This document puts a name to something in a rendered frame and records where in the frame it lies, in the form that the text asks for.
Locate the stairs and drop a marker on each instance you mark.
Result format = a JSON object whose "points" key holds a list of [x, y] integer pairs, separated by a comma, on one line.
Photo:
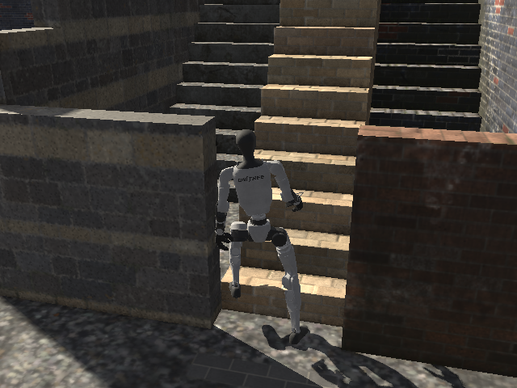
{"points": [[318, 93]]}

